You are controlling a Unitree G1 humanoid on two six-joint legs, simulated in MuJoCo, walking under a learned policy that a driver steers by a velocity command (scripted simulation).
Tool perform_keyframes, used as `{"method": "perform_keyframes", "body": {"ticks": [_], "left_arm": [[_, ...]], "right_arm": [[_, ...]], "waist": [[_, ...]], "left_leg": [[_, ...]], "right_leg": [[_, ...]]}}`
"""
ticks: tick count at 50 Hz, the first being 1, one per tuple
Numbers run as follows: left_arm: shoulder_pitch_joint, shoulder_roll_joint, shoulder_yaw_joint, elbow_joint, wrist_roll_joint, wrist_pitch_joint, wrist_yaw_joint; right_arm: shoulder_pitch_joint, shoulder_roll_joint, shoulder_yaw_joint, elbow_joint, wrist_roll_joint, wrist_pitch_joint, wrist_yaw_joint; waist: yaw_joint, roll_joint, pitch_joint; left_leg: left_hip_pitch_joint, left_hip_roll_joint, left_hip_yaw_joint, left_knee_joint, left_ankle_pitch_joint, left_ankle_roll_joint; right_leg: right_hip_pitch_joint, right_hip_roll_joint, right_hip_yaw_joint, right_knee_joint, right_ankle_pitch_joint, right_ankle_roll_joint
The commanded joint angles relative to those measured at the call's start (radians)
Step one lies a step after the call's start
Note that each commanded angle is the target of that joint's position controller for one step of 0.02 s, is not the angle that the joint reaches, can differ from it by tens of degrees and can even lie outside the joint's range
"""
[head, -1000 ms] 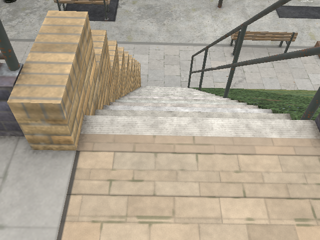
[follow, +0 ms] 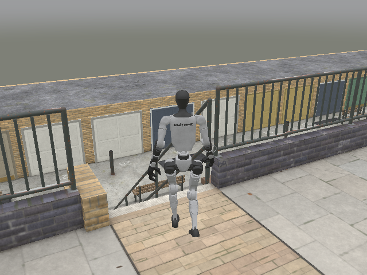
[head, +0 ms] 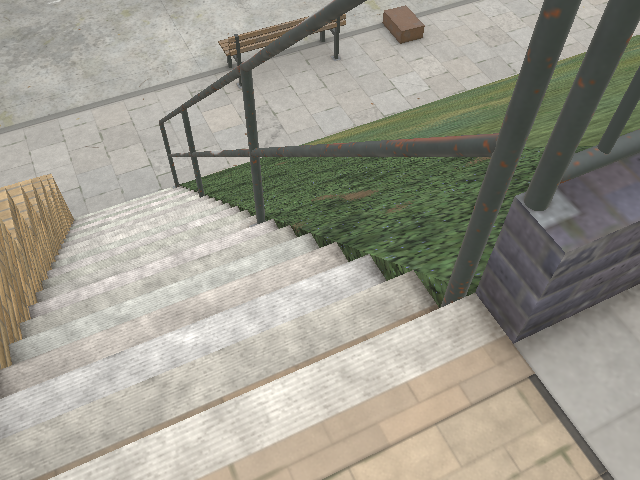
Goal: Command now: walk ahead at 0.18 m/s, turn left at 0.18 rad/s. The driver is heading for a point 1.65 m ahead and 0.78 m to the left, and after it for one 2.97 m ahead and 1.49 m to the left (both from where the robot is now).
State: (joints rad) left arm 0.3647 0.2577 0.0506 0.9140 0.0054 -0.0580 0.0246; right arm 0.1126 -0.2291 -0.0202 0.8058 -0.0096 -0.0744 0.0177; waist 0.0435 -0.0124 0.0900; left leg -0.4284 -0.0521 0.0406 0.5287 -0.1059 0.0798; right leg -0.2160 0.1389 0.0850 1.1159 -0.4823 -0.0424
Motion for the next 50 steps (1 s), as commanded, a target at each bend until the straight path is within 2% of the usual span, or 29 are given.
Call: {"method": "perform_keyframes", "body": {"ticks": [1, 2, 4, 6, 11, 13, 16, 18, 19, 20, 21, 22, 23, 24, 25, 27, 28, 31, 33, 40, 42, 43, 44, 45, 46, 47, 48, 49, 50], "left_arm": [[0.009, 0.105, 0.018, -0.07, 0.03, 0.007, -0.005], [-0.004, 0.104, 0.018, -0.084, 0.036, 0.024, -0.009], [0.019, 0.068, 0.009, -0.09, 0.029, 0.052, -0.007], [0.006, 0.057, 0.005, -0.1, 0.025, 0.069, -0.002], [-0.137, 0.07, 0.001, -0.148, 0.023, 0.102, 0.007], [-0.17, 0.078, 0.0, -0.158, 0.015, 0.103, 0.016], [-0.182, 0.075, -0.008, -0.164, 0.0, 0.081, 0.023], [-0.148, 0.063, -0.014, -0.164, -0.007, 0.066, 0.024], [-0.101, 0.057, -0.013, -0.158, -0.01, 0.065, 0.029], [-0.053, 0.073, -0.009, -0.15, -0.004, 0.058, 0.036], [-0.057, 0.15, 0.008, -0.16, 0.01, 0.053, 0.045], [-0.135, 0.25, 0.028, -0.198, 0.024, 0.056, 0.043], [-0.195, 0.213, 0.023, -0.209, 0.037, 0.058, 0.036], [-0.229, 0.137, 0.004, -0.227, 0.03, 0.056, 0.033], [-0.261, 0.103, -0.005, -0.234, 0.025, 0.055, 0.029], [-0.261, 0.095, -0.009, -0.255, 0.024, 0.055, 0.029], [-0.223, 0.106, -0.004, -0.25, 0.019, 0.054, 0.031], [-0.106, 0.133, 0.011, -0.227, 0.015, 0.055, 0.034], [-0.09, 0.145, 0.019, -0.229, 0.026, 0.056, 0.026], [-0.108, 0.187, 0.04, -0.241, 0.031, 0.066, 0.0], [-0.126, 0.197, 0.045, -0.241, 0.022, 0.073, -0.001], [-0.12, 0.195, 0.047, -0.234, 0.017, 0.076, -0.001], [-0.084, 0.159, 0.041, -0.236, 0.021, 0.081, -0.005], [-0.087, 0.064, 0.013, -0.303, 0.029, 0.089, -0.002], [-0.186, 0.107, 0.014, -0.317, 0.027, 0.103, 0.017], [-0.188, 0.118, 0.019, -0.306, 0.011, 0.11, 0.016], [-0.169, 0.126, 0.023, -0.282, 0.003, 0.107, 0.01], [-0.148, 0.142, 0.03, -0.265, 0.009, 0.105, 0.004], [-0.111, 0.153, 0.034, -0.242, 0.021, 0.107, -0.003]], "right_arm": [[0.103, -0.093, -0.026, -0.021, 0.014, 0.01, -0.008], [0.121, -0.107, -0.029, -0.007, 0.015, 0.016, -0.012], [0.135, -0.136, -0.038, -0.001, 0.002, 0.025, -0.012], [0.134, -0.162, -0.048, -0.009, -0.008, 0.036, -0.011], [0.151, -0.182, -0.07, -0.041, -0.015, 0.086, -0.015], [0.157, -0.191, -0.081, -0.051, -0.018, 0.102, -0.017], [0.14, -0.195, -0.092, -0.073, -0.028, 0.118, -0.018], [0.127, -0.185, -0.094, -0.083, -0.024, 0.127, -0.013], [0.135, -0.186, -0.096, -0.08, -0.01, 0.132, -0.011], [0.128, -0.177, -0.095, -0.086, 0.001, 0.132, -0.013], [0.159, -0.132, -0.085, -0.098, 0.012, 0.129, -0.016], [0.155, -0.098, -0.082, -0.128, 0.027, 0.124, -0.021], [0.152, -0.181, -0.1, -0.106, -0.02, 0.121, -0.028], [0.171, -0.188, -0.107, -0.091, -0.022, 0.121, -0.022], [0.203, -0.175, -0.105, -0.075, -0.023, 0.128, -0.017], [0.225, -0.167, -0.101, -0.064, -0.019, 0.143, -0.007], [0.203, -0.159, -0.096, -0.074, -0.024, 0.15, -0.003], [0.117, -0.141, -0.081, -0.112, -0.014, 0.16, 0.005], [0.089, -0.141, -0.077, -0.127, 0.001, 0.164, 0.013], [0.057, -0.122, -0.059, -0.179, 0.015, 0.161, 0.02], [0.098, -0.11, -0.056, -0.176, 0.014, 0.15, 0.018], [0.126, -0.116, -0.056, -0.168, 0.005, 0.138, 0.01], [0.155, -0.188, -0.072, -0.164, -0.011, 0.122, -0.002], [0.153, -0.344, -0.102, -0.202, -0.005, 0.112, -0.005], [0.258, -0.332, -0.113, -0.176, -0.005, 0.113, -0.012], [0.21, -0.256, -0.086, -0.168, -0.007, 0.115, -0.018], [0.118, -0.198, -0.066, -0.179, -0.004, 0.119, -0.024], [0.059, -0.176, -0.056, -0.19, -0.001, 0.119, -0.028], [0.048, -0.162, -0.051, -0.195, 0.004, 0.116, -0.032]], "waist": [[-0.044, 0.042, -0.184], [-0.03, 0.052, -0.163], [-0.001, 0.069, -0.186], [0.008, 0.086, -0.197], [-0.034, 0.144, -0.145], [-0.049, 0.157, -0.124], [-0.064, 0.164, -0.125], [-0.056, 0.175, -0.13], [-0.033, 0.174, -0.125], [-0.01, 0.159, -0.12], [-0.035, 0.028, -0.119], [-0.057, -0.21, -0.094], [-0.07, -0.106, -0.064], [-0.099, -0.049, -0.083], [-0.123, -0.036, -0.085], [-0.113, -0.112, -0.106], [-0.096, -0.114, -0.1], [-0.029, -0.119, -0.113], [-0.012, -0.137, -0.132], [-0.008, -0.189, -0.146], [-0.045, -0.168, -0.154], [-0.069, -0.117, -0.154], [-0.072, 0.073, -0.152], [-0.039, 0.317, -0.113], [-0.149, 0.219, -0.147], [-0.098, 0.163, -0.095], [-0.055, 0.139, -0.057], [-0.028, 0.152, -0.062], [-0.023, 0.161, -0.091]], "left_leg": [[0.4, 0.304, -0.37, -0.152, 0.792, 0.212], [0.319, 0.262, -0.335, -0.178, 0.761, 0.188], [0.239, 0.233, -0.305, -0.193, 0.712, 0.172], [0.179, 0.213, -0.302, -0.212, 0.578, 0.169], [0.074, 0.169, -0.41, -0.304, -0.163, 0.136], [0.069, 0.167, -0.469, -0.323, -0.317, 0.12], [0.087, 0.167, -0.534, -0.308, -0.322, 0.11], [0.09, 0.159, -0.563, -0.29, -0.247, 0.092], [0.079, 0.138, -0.56, -0.275, -0.244, 0.063], [0.037, 0.103, -0.546, -0.252, -0.306, 0.018], [-0.03, 0.022, -0.458, -0.118, -0.411, -0.04], [-0.18, -0.152, -0.197, 0.163, -0.433, -0.08], [-0.153, -0.073, -0.163, 0.383, -0.429, -0.093], [-0.09, -0.057, -0.16, 0.492, -0.384, -0.094], [-0.075, -0.051, -0.148, 0.575, -0.336, -0.1], [-0.115, -0.041, -0.11, 0.681, -0.305, -0.118], [-0.148, -0.028, -0.099, 0.663, -0.307, -0.131], [-0.203, -0.003, -0.084, 0.561, -0.319, -0.16], [-0.163, 0.006, -0.066, 0.498, -0.337, -0.161], [0.078, 0.014, 0.036, 0.207, -0.379, -0.097], [0.179, 0.005, 0.057, 0.025, -0.272, -0.069], [0.273, 0.002, 0.035, -0.128, -0.135, -0.054], [0.4, 0.136, -0.195, -0.253, -0.1, -0.023], [0.441, 0.442, -0.585, -0.217, 0.399, 0.099], [0.379, 0.461, -0.54, -0.201, 0.468, 0.227], [0.34, 0.393, -0.442, -0.204, 0.399, 0.22], [0.293, 0.311, -0.352, -0.219, 0.316, 0.173], [0.295, 0.253, -0.299, -0.218, 0.319, 0.133], [0.301, 0.223, -0.259, -0.21, 0.394, 0.128]], "right_leg": [[-0.305, -0.103, -0.002, 0.16, 0.061, 0.031], [-0.26, -0.113, -0.014, 0.114, 0.083, 0.036], [-0.192, -0.108, -0.03, 0.042, 0.083, 0.048], [-0.177, -0.102, -0.045, -0.014, 0.082, 0.06], [-0.208, -0.109, -0.044, -0.176, 0.108, 0.069], [-0.202, -0.097, -0.045, -0.244, 0.095, 0.07], [-0.155, -0.075, -0.041, -0.357, 0.076, 0.054], [-0.077, -0.058, -0.038, -0.486, 0.09, 0.028], [-0.016, -0.047, -0.043, -0.604, 0.112, 0.012], [0.07, -0.069, -0.029, -0.748, 0.161, -0.006], [0.124, -0.23, 0.139, -0.885, 0.068, -0.042], [0.098, -0.489, 0.438, -0.978, 0.05, -0.142], [-0.024, -0.521, 0.382, -0.93, 0.268, -0.199], [-0.059, -0.463, 0.284, -0.886, 0.423, -0.192], [-0.062, -0.398, 0.175, -0.857, 0.521, -0.165], [0.01, -0.339, 0.059, -0.818, 0.653, -0.152], [0.053, -0.34, 0.045, -0.808, 0.686, -0.151], [0.208, -0.373, 0.043, -0.777, 0.745, -0.172], [0.235, -0.387, 0.021, -0.757, 0.769, -0.181], [0.12, -0.424, -0.054, -0.702, 0.706, -0.16], [0.08, -0.417, -0.09, -0.633, 0.654, -0.119], [0.011, -0.401, -0.13, -0.563, 0.555, -0.062], [-0.161, -0.335, -0.205, -0.366, 0.315, 0.015], [-0.439, -0.161, -0.246, -0.176, -0.181, 0.092], [-0.423, -0.166, -0.099, -0.046, -0.178, 0.086], [-0.423, -0.183, -0.069, 0.0, -0.091, 0.081], [-0.396, -0.195, -0.056, -0.021, 0.006, 0.076], [-0.378, -0.191, -0.062, -0.037, 0.069, 0.075], [-0.341, -0.179, -0.078, -0.02, 0.109, 0.079]]}}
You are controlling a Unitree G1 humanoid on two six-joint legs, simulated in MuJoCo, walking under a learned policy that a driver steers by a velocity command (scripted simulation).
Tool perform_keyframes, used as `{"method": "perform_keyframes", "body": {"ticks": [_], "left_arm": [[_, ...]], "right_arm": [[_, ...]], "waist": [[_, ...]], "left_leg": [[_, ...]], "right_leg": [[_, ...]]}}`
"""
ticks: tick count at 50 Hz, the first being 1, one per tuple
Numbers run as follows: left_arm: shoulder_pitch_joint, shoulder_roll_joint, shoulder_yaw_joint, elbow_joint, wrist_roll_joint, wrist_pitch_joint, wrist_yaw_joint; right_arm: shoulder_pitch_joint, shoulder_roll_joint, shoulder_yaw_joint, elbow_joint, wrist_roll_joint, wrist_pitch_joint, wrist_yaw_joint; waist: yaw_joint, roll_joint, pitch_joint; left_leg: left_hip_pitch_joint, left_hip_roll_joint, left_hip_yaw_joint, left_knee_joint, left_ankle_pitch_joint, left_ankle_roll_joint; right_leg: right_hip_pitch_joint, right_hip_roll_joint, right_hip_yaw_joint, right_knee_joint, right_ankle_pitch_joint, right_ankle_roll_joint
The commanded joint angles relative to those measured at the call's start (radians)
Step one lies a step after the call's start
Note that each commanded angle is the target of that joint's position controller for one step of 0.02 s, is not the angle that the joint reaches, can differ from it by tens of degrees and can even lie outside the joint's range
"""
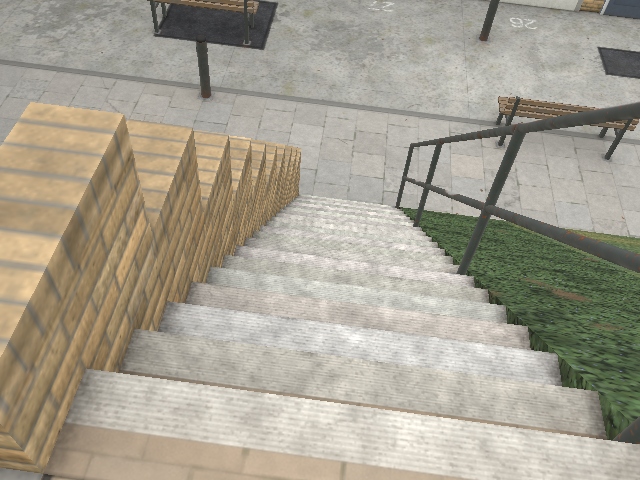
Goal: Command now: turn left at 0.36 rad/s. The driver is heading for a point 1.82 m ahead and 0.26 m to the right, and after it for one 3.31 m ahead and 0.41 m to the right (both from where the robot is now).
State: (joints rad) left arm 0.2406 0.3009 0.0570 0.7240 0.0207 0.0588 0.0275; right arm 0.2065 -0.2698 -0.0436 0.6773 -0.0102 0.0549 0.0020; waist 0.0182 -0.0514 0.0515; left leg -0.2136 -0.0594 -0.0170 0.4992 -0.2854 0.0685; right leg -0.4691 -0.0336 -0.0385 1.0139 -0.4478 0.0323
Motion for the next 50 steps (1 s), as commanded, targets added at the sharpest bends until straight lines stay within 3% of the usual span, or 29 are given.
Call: {"method": "perform_keyframes", "body": {"ticks": [1, 3, 9, 13, 15, 16, 17, 18, 19, 21, 26, 34, 35, 37, 39, 40, 43, 46, 48, 49, 50], "left_arm": [[0.035, 0.101, 0.026, -0.041, 0.01, -0.008, -0.012], [0.035, 0.081, 0.02, -0.034, 0.003, -0.003, -0.019], [-0.017, 0.045, 0.002, -0.029, 0.001, 0.008, -0.015], [0.01, 0.033, -0.006, -0.006, -0.011, -0.004, 0.0], [0.059, 0.018, -0.016, 0.018, -0.005, -0.023, 0.008], [0.077, 0.052, -0.016, 0.023, 0.009, -0.039, 0.015], [0.005, 0.127, -0.005, 0.017, 0.005, -0.047, 0.012], [-0.023, 0.078, -0.015, 0.019, -0.005, -0.051, 0.0], [-0.037, 0.049, -0.026, 0.02, -0.005, -0.055, -0.008], [-0.01, 0.053, -0.027, 0.044, -0.008, -0.057, -0.003], [0.008, 0.044, -0.028, 0.091, -0.01, -0.058, 0.003], [0.008, 0.037, -0.033, 0.178, -0.008, -0.062, 0.004], [0.02, 0.035, -0.034, 0.191, -0.007, -0.061, 0.004], [0.048, 0.083, -0.013, 0.209, -0.005, -0.049, 0.002], [0.106, 0.113, 0.003, 0.228, -0.001, -0.039, -0.003], [0.116, 0.11, 0.007, 0.235, 0.0, -0.04, -0.004], [0.107, 0.095, 0.013, 0.236, 0.009, -0.068, -0.013], [0.062, 0.091, 0.017, 0.234, -0.003, -0.082, -0.019], [0.034, 0.081, 0.018, 0.23, -0.007, -0.078, -0.02], [0.02, 0.054, 0.011, 0.217, 0.0, -0.083, -0.021], [-0.007, -0.039, -0.015, 0.181, -0.002, -0.092, -0.028]], "right_arm": [[-0.031, -0.115, -0.023, -0.06, 0.006, -0.016, -0.019], [-0.007, -0.12, -0.022, -0.047, 0.002, -0.024, -0.018], [0.045, -0.116, -0.014, -0.009, -0.013, -0.031, -0.016], [0.024, -0.116, -0.008, 0.007, -0.016, -0.032, -0.018], [0.006, -0.093, 0.004, 0.017, -0.004, -0.037, -0.025], [0.031, -0.052, 0.019, 0.017, -0.003, -0.048, -0.024], [0.092, -0.034, 0.019, 0.025, 0.005, -0.049, -0.018], [0.082, -0.052, 0.02, 0.058, -0.005, -0.041, -0.023], [0.069, -0.065, 0.016, 0.072, -0.006, -0.039, -0.024], [0.049, -0.084, 0.009, 0.09, -0.005, -0.041, -0.022], [0.072, -0.056, 0.019, 0.157, -0.002, -0.046, -0.03], [0.087, -0.055, 0.025, 0.261, 0.0, -0.044, -0.036], [0.098, -0.051, 0.027, 0.277, -0.001, -0.043, -0.038], [0.091, -0.065, 0.02, 0.283, -0.011, -0.039, -0.037], [0.046, -0.048, 0.022, 0.261, -0.027, -0.041, -0.026], [0.029, -0.038, 0.025, 0.25, -0.032, -0.048, -0.02], [0.02, -0.051, 0.018, 0.238, -0.027, -0.077, -0.002], [0.064, -0.034, 0.016, 0.254, -0.014, -0.098, 0.005], [0.202, -0.017, 0.011, 0.312, -0.011, -0.102, 0.0], [0.287, -0.047, 0.001, 0.338, -0.016, -0.107, -0.008], [0.398, -0.121, -0.014, 0.348, -0.027, -0.114, -0.018]], "waist": [[0.005, 0.183, -0.08], [-0.002, 0.148, -0.089], [-0.045, 0.181, -0.039], [-0.031, 0.167, -0.046], [0.015, 0.113, -0.059], [0.002, 0.051, -0.101], [-0.078, -0.079, -0.072], [-0.054, -0.058, -0.085], [-0.046, -0.04, -0.056], [-0.022, -0.045, -0.034], [-0.017, 0.032, -0.033], [-0.02, 0.051, -0.021], [-0.018, 0.048, -0.042], [-0.003, -0.007, -0.009], [0.022, -0.078, 0.07], [0.021, -0.084, 0.104], [0.005, -0.04, 0.086], [-0.036, -0.049, 0.056], [-0.095, -0.013, 0.048], [-0.125, 0.057, 0.034], [-0.162, 0.275, -0.015]], "left_leg": [[0.095, 0.224, -0.191, -0.18, 0.596, 0.138], [0.111, 0.228, -0.189, -0.185, 0.572, 0.138], [0.082, 0.237, -0.234, -0.196, 0.345, 0.151], [0.024, 0.237, -0.274, -0.159, 0.351, 0.143], [-0.048, 0.209, -0.269, -0.124, 0.324, 0.079], [-0.098, 0.178, -0.249, -0.099, 0.24, 0.03], [-0.093, 0.067, -0.152, -0.109, 0.089, 0.002], [0.033, 0.058, -0.129, -0.135, 0.059, -0.009], [0.047, 0.064, -0.144, -0.153, 0.099, -0.008], [0.047, 0.083, -0.153, -0.146, 0.179, -0.006], [0.021, 0.089, -0.153, -0.17, 0.182, -0.022], [0.046, 0.102, -0.151, -0.183, 0.194, -0.028], [0.053, 0.09, -0.141, -0.18, 0.118, -0.024], [-0.04, 0.026, -0.083, -0.07, -0.132, -0.001], [-0.186, -0.006, -0.003, 0.087, -0.209, 0.008], [-0.227, 0.022, 0.025, 0.163, -0.172, 0.009], [-0.27, 0.075, 0.011, 0.264, -0.17, 0.012], [-0.079, 0.048, 0.069, 0.1, -0.09, 0.02], [0.186, -0.005, 0.117, -0.064, 0.009, 0.021], [0.329, 0.055, 0.014, -0.12, -0.057, 0.028], [0.417, 0.314, -0.391, -0.315, -0.378, 0.082]], "right_leg": [[-0.064, 0.002, 0.042, 0.088, 0.088, 0.01], [-0.048, 0.007, 0.044, 0.047, 0.099, 0.015], [0.047, 0.02, 0.042, -0.23, 0.06, -0.007], [0.194, 0.047, 0.03, -0.424, 0.067, -0.033], [0.372, 0.018, 0.062, -0.681, 0.303, -0.051], [0.481, -0.09, 0.176, -0.717, 0.384, -0.067], [0.413, -0.171, 0.268, -0.689, 0.519, -0.118], [0.316, -0.176, 0.25, -0.68, 0.48, -0.143], [0.292, -0.123, 0.21, -0.683, 0.397, -0.117], [0.301, -0.069, 0.168, -0.685, 0.353, -0.087], [0.341, -0.067, 0.164, -0.679, 0.358, -0.096], [0.334, -0.061, 0.167, -0.704, 0.351, -0.101], [0.342, -0.054, 0.17, -0.719, 0.24, -0.106], [0.325, -0.056, 0.226, -0.745, -0.12, -0.149], [0.3, -0.176, 0.399, -0.855, -0.389, -0.235], [0.279, -0.238, 0.471, -0.898, -0.412, -0.273], [0.299, -0.258, 0.46, -0.919, -0.242, -0.293], [0.218, -0.166, 0.295, -0.864, -0.091, -0.245], [0.05, -0.102, 0.216, -0.744, -0.127, -0.215], [-0.074, -0.059, 0.167, -0.614, -0.135, -0.188], [-0.201, 0.056, 0.027, -0.283, -0.106, -0.137]]}}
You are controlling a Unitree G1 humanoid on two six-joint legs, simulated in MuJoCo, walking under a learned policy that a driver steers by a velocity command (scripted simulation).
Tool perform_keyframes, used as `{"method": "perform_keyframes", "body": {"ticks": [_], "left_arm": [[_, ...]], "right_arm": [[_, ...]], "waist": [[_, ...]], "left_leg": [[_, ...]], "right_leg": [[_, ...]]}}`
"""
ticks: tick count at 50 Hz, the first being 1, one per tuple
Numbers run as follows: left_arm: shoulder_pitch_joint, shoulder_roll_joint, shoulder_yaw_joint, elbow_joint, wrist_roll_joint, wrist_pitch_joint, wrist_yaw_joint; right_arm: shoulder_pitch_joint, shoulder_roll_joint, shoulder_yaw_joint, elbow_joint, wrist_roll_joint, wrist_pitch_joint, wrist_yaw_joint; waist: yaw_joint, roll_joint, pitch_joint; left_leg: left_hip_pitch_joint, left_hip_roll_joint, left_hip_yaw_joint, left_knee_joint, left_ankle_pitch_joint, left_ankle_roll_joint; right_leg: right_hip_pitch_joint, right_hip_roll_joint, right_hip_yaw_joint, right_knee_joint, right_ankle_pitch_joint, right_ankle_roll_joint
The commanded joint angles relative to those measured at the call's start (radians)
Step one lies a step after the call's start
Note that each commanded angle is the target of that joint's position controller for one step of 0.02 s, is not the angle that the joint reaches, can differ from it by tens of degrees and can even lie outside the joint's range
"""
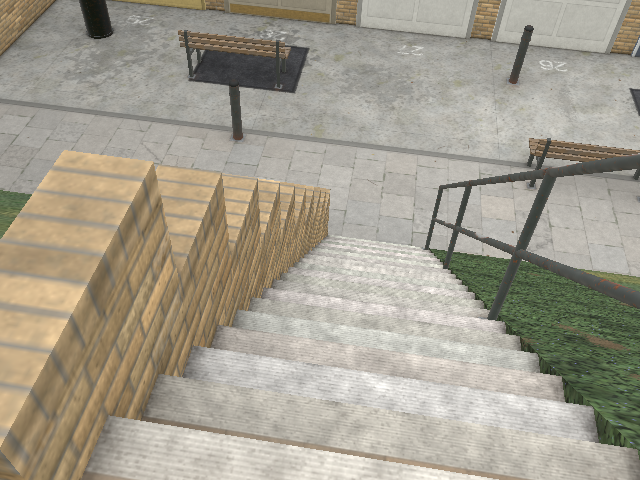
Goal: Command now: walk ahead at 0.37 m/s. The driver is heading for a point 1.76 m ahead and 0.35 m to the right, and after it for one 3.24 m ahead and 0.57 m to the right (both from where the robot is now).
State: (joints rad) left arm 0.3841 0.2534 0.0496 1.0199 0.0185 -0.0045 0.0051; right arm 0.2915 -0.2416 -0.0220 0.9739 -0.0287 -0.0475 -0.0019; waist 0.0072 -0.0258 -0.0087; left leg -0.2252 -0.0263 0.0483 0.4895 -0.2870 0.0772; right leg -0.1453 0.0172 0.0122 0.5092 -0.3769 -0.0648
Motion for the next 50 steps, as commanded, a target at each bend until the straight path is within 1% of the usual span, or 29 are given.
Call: {"method": "perform_keyframes", "body": {"ticks": [1, 2, 3, 6, 10, 14, 18, 20, 21, 22, 23, 24, 25, 26, 27, 28, 30, 33, 36, 39, 40, 41, 43, 44, 45, 46, 47, 48, 50], "left_arm": [[-0.165, 0.042, 0.001, -0.135, 0.016, -0.033, -0.009], [-0.182, 0.083, 0.01, -0.136, 0.026, -0.036, -0.015], [-0.169, 0.072, 0.007, -0.125, 0.018, -0.043, -0.027], [-0.157, 0.064, 0.006, -0.106, 0.025, -0.044, -0.046], [-0.268, 0.025, -0.005, -0.16, 0.024, -0.027, -0.042], [-0.42, -0.008, -0.024, -0.231, 0.014, -0.024, -0.041], [-0.475, 0.018, -0.019, -0.27, 0.004, -0.025, -0.043], [-0.346, 0.051, -0.004, -0.241, 0.002, -0.034, -0.032], [-0.182, 0.078, 0.011, -0.189, -0.004, -0.045, -0.022], [0.01, 0.097, 0.024, -0.131, 0.001, -0.059, -0.012], [0.155, 0.195, 0.046, -0.112, 0.022, -0.065, 0.0], [0.101, 0.21, 0.051, -0.121, -0.003, -0.044, -0.009], [0.0, 0.176, 0.052, -0.133, -0.024, -0.032, -0.016], [-0.08, 0.104, 0.032, -0.147, -0.018, -0.033, -0.015], [-0.112, 0.069, 0.022, -0.147, -0.007, -0.04, -0.017], [-0.117, 0.052, 0.014, -0.142, 0.004, -0.053, -0.014], [-0.093, 0.038, 0.004, -0.126, 0.007, -0.083, -0.017], [-0.051, 0.075, 0.006, -0.113, -0.01, -0.11, -0.013], [0.001, 0.074, -0.008, -0.099, -0.027, -0.091, -0.005], [0.066, 0.081, -0.015, -0.077, -0.018, -0.071, -0.005], [0.087, 0.087, -0.015, -0.07, -0.021, -0.068, -0.003], [0.13, 0.1, -0.012, -0.048, -0.008, -0.07, 0.002], [0.16, 0.108, -0.005, -0.05, -0.002, -0.055, 0.009], [0.142, 0.092, -0.009, -0.068, -0.015, -0.04, 0.012], [0.177, 0.114, -0.001, -0.05, 0.005, -0.04, 0.015], [0.173, 0.104, 0.0, -0.053, 0.002, -0.039, 0.012], [0.151, 0.084, -0.006, -0.069, -0.009, -0.029, 0.009], [0.18, 0.097, 0.001, -0.051, 0.006, -0.032, 0.011], [0.123, 0.121, 0.006, -0.067, -0.005, -0.036, 0.013]], "right_arm": [[0.361, -0.207, -0.051, 0.077, -0.005, -0.008, -0.01], [0.268, -0.165, -0.044, 0.051, -0.006, -0.008, -0.01], [0.19, -0.137, -0.037, 0.023, -0.001, -0.015, -0.006], [0.167, -0.082, -0.021, 0.015, 0.007, -0.037, -0.01], [0.277, -0.05, -0.009, 0.06, 0.017, -0.042, -0.016], [0.29, -0.049, -0.001, 0.061, 0.017, -0.036, -0.02], [0.262, -0.069, 0.0, 0.051, 0.016, -0.032, -0.028], [0.216, -0.105, -0.008, 0.039, 0.013, -0.028, -0.036], [0.201, -0.119, -0.013, 0.037, 0.011, -0.022, -0.04], [0.191, -0.125, -0.017, 0.033, 0.019, -0.017, -0.041], [0.251, -0.054, -0.004, 0.014, 0.03, -0.016, -0.037], [0.378, 0.004, -0.006, 0.031, 0.05, -0.015, -0.019], [0.303, -0.076, -0.028, 0.02, 0.028, -0.016, -0.024], [0.2, -0.086, -0.034, -0.009, 0.025, -0.019, -0.022], [0.159, -0.073, -0.035, -0.022, 0.029, -0.018, -0.021], [0.141, -0.068, -0.038, -0.03, 0.025, -0.001, -0.019], [0.159, -0.04, -0.038, -0.029, 0.021, 0.039, -0.019], [0.067, -0.041, -0.044, -0.06, 0.014, 0.072, -0.026], [-0.079, -0.022, -0.033, -0.107, 0.004, 0.076, -0.011], [-0.086, -0.011, -0.017, -0.098, 0.005, 0.093, -0.008], [-0.113, -0.024, -0.017, -0.103, 0.008, 0.097, -0.012], [-0.059, -0.055, -0.028, -0.073, -0.001, 0.102, -0.019], [-0.097, -0.09, -0.039, -0.075, -0.001, 0.097, -0.019], [-0.186, -0.07, -0.023, -0.109, 0.009, 0.096, -0.018], [-0.146, -0.076, -0.029, -0.084, 0.0, 0.093, -0.021], [-0.131, -0.084, -0.033, -0.086, -0.005, 0.092, -0.022], [-0.227, -0.056, -0.018, -0.125, 0.005, 0.089, -0.018], [-0.147, -0.064, -0.026, -0.081, -0.005, 0.085, -0.023], [-0.059, -0.08, -0.033, -0.051, -0.004, 0.078, -0.029]], "waist": [[-0.141, 0.27, 0.108], [-0.088, 0.13, 0.175], [-0.049, 0.09, 0.176], [-0.019, 0.082, 0.122], [-0.033, 0.099, 0.128], [-0.052, 0.122, 0.157], [-0.042, 0.105, 0.152], [0.025, 0.132, 0.062], [0.091, 0.137, -0.018], [0.175, 0.115, -0.108], [0.177, -0.036, -0.253], [0.08, -0.182, -0.362], [0.071, -0.074, -0.233], [0.056, -0.043, -0.092], [0.03, 0.008, -0.001], [-0.003, 0.007, 0.034], [-0.04, -0.011, 0.047], [-0.055, -0.029, 0.075], [-0.028, -0.036, 0.075], [-0.017, -0.054, 0.015], [-0.008, -0.05, 0.024], [-0.017, -0.075, 0.018], [-0.001, -0.006, 0.049], [0.023, 0.02, 0.086], [0.019, -0.029, 0.077], [0.011, -0.012, 0.064], [0.04, 0.016, 0.098], [0.028, -0.036, 0.064], [-0.014, -0.034, 0.043]], "left_leg": [[0.359, 0.415, -0.719, -0.404, -0.53, 0.161], [0.281, 0.401, -0.659, -0.385, -0.496, 0.175], [0.236, 0.348, -0.566, -0.382, -0.399, 0.152], [0.244, 0.247, -0.34, -0.395, -0.024, 0.111], [0.272, 0.21, -0.204, -0.351, 0.385, 0.117], [0.212, 0.188, -0.131, -0.329, 0.562, 0.107], [0.231, 0.211, -0.112, -0.293, 0.744, 0.086], [0.28, 0.21, -0.087, -0.144, 1.002, 0.055], [0.289, 0.202, -0.077, 0.025, 1.059, 0.04], [0.196, 0.172, -0.048, 0.278, 0.929, 0.021], [0.022, 0.082, 0.007, 0.65, 0.45, 0.004], [-0.279, -0.098, -0.077, 0.968, -0.229, -0.018], [-0.386, -0.027, -0.141, 1.02, -0.134, 0.005], [-0.403, 0.007, -0.127, 1.0, -0.072, 0.01], [-0.368, 0.042, -0.123, 0.931, -0.04, 0.009], [-0.319, 0.072, -0.136, 0.848, -0.03, 0.003], [-0.223, 0.081, -0.144, 0.723, -0.016, -0.014], [-0.234, 0.075, -0.119, 0.549, 0.056, -0.037], [-0.254, 0.059, -0.069, 0.352, 0.193, -0.054], [-0.216, 0.048, -0.041, 0.382, 0.241, -0.057], [-0.238, 0.053, -0.038, 0.367, 0.23, -0.054], [-0.288, 0.072, -0.076, 0.464, 0.279, -0.034], [-0.45, 0.091, -0.133, 0.48, 0.212, -0.021], [-0.461, 0.084, -0.106, 0.357, 0.114, -0.035], [-0.462, 0.094, -0.118, 0.45, 0.162, -0.02], [-0.482, 0.102, -0.129, 0.443, 0.126, -0.016], [-0.446, 0.078, -0.06, 0.307, 0.013, -0.034], [-0.37, 0.082, -0.061, 0.396, 0.094, -0.012], [-0.203, 0.046, -0.01, 0.357, 0.05, 0.02]], "right_leg": [[-0.649, 0.046, -0.032, 0.421, -0.197, -0.041], [-0.671, -0.025, 0.031, 0.528, -0.111, -0.05], [-0.648, -0.054, 0.044, 0.545, -0.021, -0.046], [-0.588, -0.091, 0.001, 0.53, 0.135, -0.001], [-0.642, -0.085, -0.056, 0.471, 0.208, 0.041], [-0.557, -0.051, -0.112, 0.247, 0.315, 0.035], [-0.418, -0.003, -0.123, 0.1, 0.341, -0.019], [-0.246, 0.048, -0.122, 0.073, 0.276, -0.056], [-0.1, 0.066, -0.108, 0.056, 0.257, -0.075], [0.12, 0.014, -0.054, -0.017, 0.296, -0.1], [0.332, -0.265, 0.255, -0.026, 0.246, -0.143], [0.499, -0.436, 0.72, -0.163, 0.184, -0.274], [0.376, -0.386, 0.639, -0.211, 0.069, -0.258], [0.224, -0.357, 0.49, -0.235, 0.104, -0.236], [0.082, -0.325, 0.392, -0.275, 0.211, -0.216], [-0.017, -0.284, 0.312, -0.287, 0.294, -0.188], [-0.111, -0.239, 0.222, -0.314, 0.39, -0.147], [-0.141, -0.195, 0.12, -0.347, 0.491, -0.144], [-0.095, -0.161, 0.055, -0.325, 0.661, -0.092], [-0.048, -0.17, 0.024, -0.276, 0.81, -0.054], [-0.016, -0.178, 0.034, -0.28, 0.787, -0.06], [0.058, -0.225, 0.074, -0.239, 0.829, -0.083], [0.185, -0.262, 0.13, -0.21, 0.726, -0.144], [0.192, -0.244, 0.115, -0.249, 0.672, -0.153], [0.237, -0.284, 0.147, -0.192, 0.778, -0.185], [0.272, -0.297, 0.141, -0.144, 0.827, -0.201], [0.22, -0.256, 0.091, -0.172, 0.81, -0.182], [0.224, -0.282, 0.104, -0.099, 0.961, -0.193], [0.119, -0.249, 0.042, 0.008, 1.154, -0.165]]}}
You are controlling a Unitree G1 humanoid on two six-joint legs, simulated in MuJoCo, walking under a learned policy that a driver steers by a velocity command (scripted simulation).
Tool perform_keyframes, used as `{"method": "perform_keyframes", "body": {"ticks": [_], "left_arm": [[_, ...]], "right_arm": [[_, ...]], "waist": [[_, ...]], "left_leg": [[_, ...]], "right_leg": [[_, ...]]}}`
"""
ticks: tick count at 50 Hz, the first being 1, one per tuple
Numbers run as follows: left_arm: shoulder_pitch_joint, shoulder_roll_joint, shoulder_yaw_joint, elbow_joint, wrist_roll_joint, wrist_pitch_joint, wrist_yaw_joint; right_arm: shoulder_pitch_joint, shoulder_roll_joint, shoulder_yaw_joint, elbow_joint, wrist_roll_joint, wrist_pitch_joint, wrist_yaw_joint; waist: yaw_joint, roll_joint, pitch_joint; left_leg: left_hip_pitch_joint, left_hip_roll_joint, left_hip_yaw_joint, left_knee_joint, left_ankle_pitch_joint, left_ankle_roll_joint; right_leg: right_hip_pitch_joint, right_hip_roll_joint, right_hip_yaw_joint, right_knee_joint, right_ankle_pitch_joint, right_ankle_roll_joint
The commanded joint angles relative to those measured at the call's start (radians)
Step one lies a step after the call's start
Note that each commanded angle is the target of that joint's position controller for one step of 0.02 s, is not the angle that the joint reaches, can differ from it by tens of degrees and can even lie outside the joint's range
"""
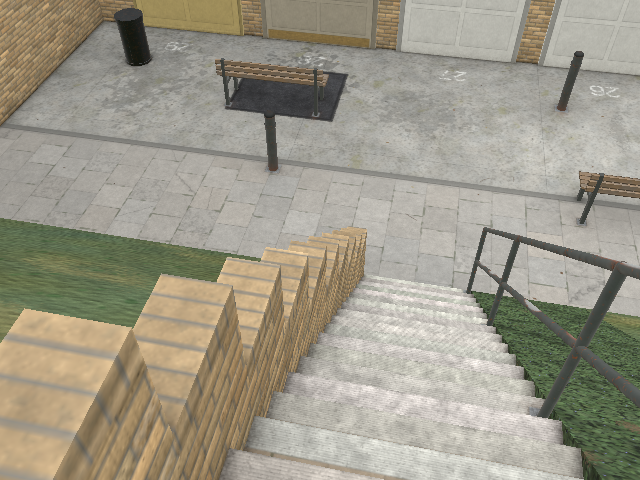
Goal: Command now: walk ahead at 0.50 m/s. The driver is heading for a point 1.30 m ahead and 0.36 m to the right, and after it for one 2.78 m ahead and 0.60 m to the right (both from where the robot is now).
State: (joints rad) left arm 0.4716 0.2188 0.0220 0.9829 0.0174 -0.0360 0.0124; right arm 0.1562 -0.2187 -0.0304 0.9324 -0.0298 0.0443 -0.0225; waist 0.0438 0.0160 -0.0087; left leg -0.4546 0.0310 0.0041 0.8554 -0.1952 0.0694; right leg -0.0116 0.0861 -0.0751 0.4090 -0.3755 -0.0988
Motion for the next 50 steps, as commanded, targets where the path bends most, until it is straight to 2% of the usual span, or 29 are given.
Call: {"method": "perform_keyframes", "body": {"ticks": [1, 3, 4, 5, 6, 8, 11, 13, 14, 17, 18, 20, 22, 24, 26, 27, 28, 29, 30, 31, 32, 33, 34, 36, 38, 41, 44, 48, 50], "left_arm": [[-0.008, 0.16, 0.033, -0.038, -0.01, -0.007, 0.004], [-0.158, 0.2, 0.051, -0.047, -0.046, -0.018, 0.003], [-0.167, 0.106, 0.042, -0.079, -0.043, -0.024, 0.004], [-0.029, 0.077, 0.038, -0.065, -0.024, -0.019, 0.023], [-0.02, 0.107, 0.051, -0.069, -0.022, -0.002, 0.037], [-0.122, 0.155, 0.069, -0.111, -0.006, 0.04, 0.043], [-0.116, 0.102, 0.064, -0.114, 0.015, 0.089, 0.019], [-0.173, 0.139, 0.083, -0.142, 0.016, 0.091, 0.014], [-0.254, 0.147, 0.089, -0.157, 0.026, 0.091, 0.009], [-0.356, 0.136, 0.079, -0.204, 0.03, 0.08, 0.004], [-0.386, 0.134, 0.074, -0.231, 0.017, 0.073, -0.006], [-0.338, 0.077, 0.046, -0.229, 0.013, 0.065, -0.04], [-0.29, 0.064, 0.032, -0.222, -0.007, 0.077, -0.057], [-0.217, 0.093, 0.038, -0.183, -0.017, 0.069, -0.045], [0.059, 0.128, 0.06, -0.077, 0.0, 0.057, -0.02], [0.149, 0.152, 0.061, -0.059, 0.007, 0.058, -0.018], [0.155, 0.202, 0.026, -0.067, 0.02, 0.04, -0.039], [0.158, 0.279, 0.061, -0.051, -0.016, 0.035, -0.047], [0.162, 0.247, 0.066, -0.063, -0.033, 0.022, -0.059], [0.117, 0.286, 0.079, -0.064, -0.037, 0.006, -0.048], [0.072, 0.211, 0.05, -0.061, -0.034, -0.006, -0.036], [0.051, 0.165, 0.027, -0.061, -0.019, -0.017, -0.035], [0.05, 0.1, -0.004, -0.046, 0.007, -0.035, -0.036], [0.046, 0.065, -0.027, -0.051, -0.001, -0.057, -0.019], [0.073, 0.143, -0.009, -0.036, -0.005, -0.077, -0.015], [0.118, 0.109, -0.011, -0.002, -0.028, -0.085, -0.004], [0.073, 0.125, -0.002, -0.028, -0.007, -0.085, 0.01], [0.127, 0.071, -0.011, -0.019, 0.023, -0.065, 0.015], [0.103, 0.089, -0.006, -0.007, 0.031, -0.058, 0.019]], "right_arm": [[0.15, -0.099, -0.027, 0.018, -0.003, -0.017, -0.012], [0.474, -0.125, -0.046, 0.113, -0.003, -0.031, -0.011], [0.47, -0.213, -0.061, 0.121, 0.008, -0.047, -0.002], [0.333, -0.185, -0.036, 0.052, 0.053, -0.067, 0.014], [0.294, -0.224, -0.052, 0.065, 0.056, -0.08, 0.031], [0.152, -0.158, -0.028, 0.028, 0.044, -0.106, 0.034], [0.168, -0.194, -0.035, 0.022, -0.001, -0.128, 0.021], [0.223, -0.206, -0.035, 0.027, 0.012, -0.143, 0.019], [0.211, -0.183, -0.033, 0.03, 0.03, -0.154, 0.006], [0.283, -0.193, -0.04, 0.025, 0.028, -0.168, -0.011], [0.266, -0.18, -0.035, 0.008, 0.021, -0.169, -0.018], [0.184, -0.154, -0.032, -0.011, 0.025, -0.171, -0.037], [0.242, -0.136, -0.031, -0.006, -0.003, -0.15, -0.052], [0.3, -0.13, -0.035, 0.013, -0.028, -0.108, -0.069], [0.299, -0.146, -0.036, 0.02, -0.026, -0.056, -0.085], [0.279, -0.123, -0.05, 0.016, -0.018, -0.048, -0.058], [0.338, -0.037, -0.034, -0.028, 0.033, -0.048, -0.039], [0.415, -0.054, -0.025, -0.041, 0.047, -0.062, -0.046], [0.37, -0.115, -0.035, -0.015, 0.03, -0.057, -0.049], [0.278, -0.114, -0.033, -0.059, 0.017, -0.047, -0.055], [0.141, -0.165, -0.044, -0.061, -0.006, -0.029, -0.048], [0.07, -0.159, -0.044, -0.065, -0.013, -0.01, -0.042], [0.066, -0.114, -0.043, -0.06, -0.01, -0.011, -0.035], [0.058, -0.035, -0.025, -0.066, -0.01, -0.002, -0.01], [0.106, -0.024, -0.029, -0.022, -0.031, 0.007, 0.0], [-0.007, -0.066, -0.047, -0.048, -0.018, -0.007, 0.006], [-0.087, -0.068, -0.054, -0.061, -0.016, -0.035, 0.037], [-0.197, -0.033, -0.04, -0.117, 0.008, -0.053, 0.04], [-0.177, -0.024, -0.038, -0.125, 0.021, -0.067, 0.045]], "waist": [[-0.086, -0.092, 0.02], [-0.278, -0.063, -0.031], [-0.237, 0.205, 0.015], [-0.105, 0.105, 0.019], [-0.074, 0.12, 0.051], [-0.022, 0.053, 0.173], [-0.015, 0.073, 0.06], [-0.013, -0.001, 0.077], [-0.038, 0.046, 0.101], [-0.085, 0.109, 0.079], [-0.074, 0.05, 0.095], [-0.034, 0.041, 0.071], [-0.07, 0.058, 0.083], [-0.089, 0.026, 0.115], [0.009, -0.002, 0.051], [0.078, -0.142, -0.032], [-0.009, -0.254, -0.05], [-0.06, -0.283, -0.131], [-0.034, -0.141, -0.109], [-0.025, -0.243, -0.116], [-0.016, -0.126, -0.003], [-0.023, -0.083, 0.095], [-0.052, -0.006, 0.165], [-0.091, -0.021, 0.183], [-0.088, -0.143, 0.119], [-0.053, -0.149, 0.15], [-0.048, -0.048, 0.147], [0.059, -0.104, 0.2], [0.072, -0.126, 0.168]], "left_leg": [[0.181, -0.043, 0.062, -0.049, -0.067, 0.047], [0.548, -0.032, 0.022, -0.261, 0.095, 0.107], [0.596, 0.179, -0.264, -0.387, 0.475, 0.21], [0.535, 0.294, -0.408, -0.355, 0.929, 0.264], [0.423, 0.347, -0.396, -0.445, 0.575, 0.277], [0.184, 0.286, -0.313, -0.464, 0.381, 0.232], [0.07, 0.238, -0.222, -0.41, 0.33, 0.217], [0.065, 0.169, -0.17, -0.34, 0.099, 0.161], [0.125, 0.17, -0.191, -0.278, -0.044, 0.122], [0.178, 0.196, -0.254, -0.185, -0.133, 0.131], [0.044, 0.144, -0.203, -0.175, -0.272, 0.121], [-0.154, 0.102, -0.101, -0.087, -0.453, 0.074], [-0.138, 0.082, -0.084, 0.038, -0.449, 0.081], [-0.007, 0.082, -0.106, 0.227, -0.317, 0.08], [0.02, 0.038, -0.081, 0.63, 0.038, 0.101], [-0.159, -0.096, -0.053, 1.091, -0.389, 0.091], [-0.504, -0.165, -0.073, 1.445, -0.776, 0.058], [-0.657, -0.123, -0.12, 1.507, -0.633, 0.077], [-0.695, -0.081, -0.155, 1.359, -0.423, 0.081], [-0.723, -0.051, -0.16, 1.291, -0.349, 0.05], [-0.762, -0.039, -0.176, 1.222, -0.264, 0.007], [-0.747, -0.05, -0.183, 1.161, -0.239, -0.018], [-0.76, -0.053, -0.261, 0.93, -0.053, -0.042], [-0.627, -0.091, -0.212, 0.638, 0.114, -0.096], [-0.471, -0.101, -0.15, 0.556, 0.275, -0.088], [-0.593, -0.086, -0.204, 0.336, 0.436, -0.071], [-0.359, -0.058, -0.169, 0.07, 0.762, -0.054], [-0.328, -0.067, -0.115, -0.166, 0.685, -0.042], [-0.163, -0.031, -0.051, -0.23, 0.768, -0.034]], "right_leg": [[-0.11, -0.286, 0.098, 0.194, 1.224, -0.104], [-0.386, -0.174, 0.062, 0.647, 1.043, -0.037], [-0.619, 0.015, 0.048, 1.048, 0.05, 0.021], [-0.682, 0.046, 0.247, 1.065, -0.117, 0.018], [-0.681, -0.01, 0.241, 1.012, -0.129, 0.032], [-0.625, -0.062, 0.236, 0.843, -0.064, 0.069], [-0.461, -0.027, 0.135, 0.903, 0.181, 0.075], [-0.519, -0.019, 0.163, 0.756, 0.363, 0.062], [-0.612, -0.027, 0.231, 0.712, 0.437, 0.064], [-0.703, -0.017, 0.239, 0.596, 0.517, 0.071], [-0.599, -0.006, 0.211, 0.435, 0.653, 0.077], [-0.302, -0.023, 0.134, 0.265, 0.912, 0.087], [-0.197, -0.051, 0.061, 0.121, 0.885, 0.098], [-0.194, -0.11, 0.046, -0.093, 0.875, 0.073], [0.025, -0.172, 0.06, -0.302, 0.821, 0.022], [0.202, -0.263, 0.178, -0.217, 0.836, -0.014], [0.35, -0.348, 0.217, 0.315, 1.582, 0.03], [0.404, -0.45, 0.312, 0.348, 1.518, -0.023], [0.266, -0.436, 0.31, 0.231, 1.005, -0.058], [0.147, -0.52, 0.483, 0.1, 0.406, -0.179], [0.004, -0.501, 0.558, 0.017, 0.215, -0.189], [-0.151, -0.482, 0.556, 0.039, 0.296, -0.199], [-0.246, -0.408, 0.473, 0.127, 0.277, -0.132], [-0.464, -0.349, 0.392, 0.093, 0.154, -0.076], [-0.489, -0.312, 0.444, 0.065, 0.061, -0.107], [-0.332, -0.259, 0.43, 0.158, -0.085, -0.102], [-0.463, -0.252, 0.396, 0.214, -0.26, -0.113], [-0.361, -0.213, 0.361, 0.35, -0.093, -0.116], [-0.388, -0.209, 0.309, 0.443, -0.005, -0.119]]}}
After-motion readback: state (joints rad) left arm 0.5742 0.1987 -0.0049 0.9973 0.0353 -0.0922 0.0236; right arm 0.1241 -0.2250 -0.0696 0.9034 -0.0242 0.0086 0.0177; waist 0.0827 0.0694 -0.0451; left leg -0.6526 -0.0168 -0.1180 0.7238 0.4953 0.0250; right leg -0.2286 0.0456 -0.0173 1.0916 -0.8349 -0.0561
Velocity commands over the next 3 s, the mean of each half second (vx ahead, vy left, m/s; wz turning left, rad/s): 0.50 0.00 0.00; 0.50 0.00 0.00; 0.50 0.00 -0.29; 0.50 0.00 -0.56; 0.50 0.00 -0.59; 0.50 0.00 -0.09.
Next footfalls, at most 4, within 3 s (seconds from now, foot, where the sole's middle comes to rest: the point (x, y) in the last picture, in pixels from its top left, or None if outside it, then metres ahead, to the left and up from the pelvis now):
0.04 left None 0.07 0.13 -0.77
0.54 right None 0.24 -0.11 -0.98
1.12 left None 0.51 0.10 -1.19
1.62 right None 0.71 -0.10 -1.40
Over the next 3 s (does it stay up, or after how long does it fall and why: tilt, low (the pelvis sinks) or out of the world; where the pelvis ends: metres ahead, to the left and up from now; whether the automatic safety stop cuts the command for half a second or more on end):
stays up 1.17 -0.32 -1.09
